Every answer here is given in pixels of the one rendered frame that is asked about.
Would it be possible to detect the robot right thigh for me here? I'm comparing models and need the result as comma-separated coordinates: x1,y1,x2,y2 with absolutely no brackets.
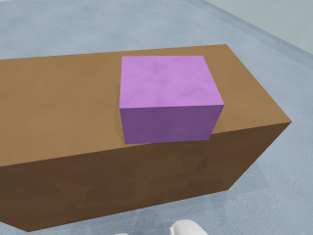
169,219,208,235

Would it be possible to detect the carton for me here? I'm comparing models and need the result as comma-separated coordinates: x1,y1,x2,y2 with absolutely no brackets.
119,56,225,145

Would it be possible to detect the pedestal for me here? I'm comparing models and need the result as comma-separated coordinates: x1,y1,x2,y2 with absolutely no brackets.
0,44,291,232

